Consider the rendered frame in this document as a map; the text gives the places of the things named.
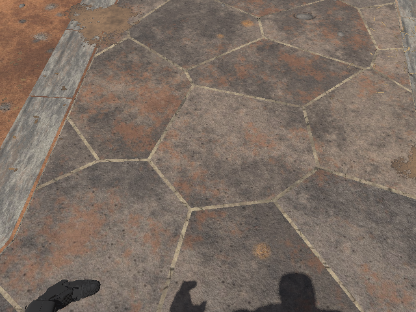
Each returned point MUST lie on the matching robot left hand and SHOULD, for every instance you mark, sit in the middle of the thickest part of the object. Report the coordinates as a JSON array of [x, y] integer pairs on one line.
[[63, 293]]

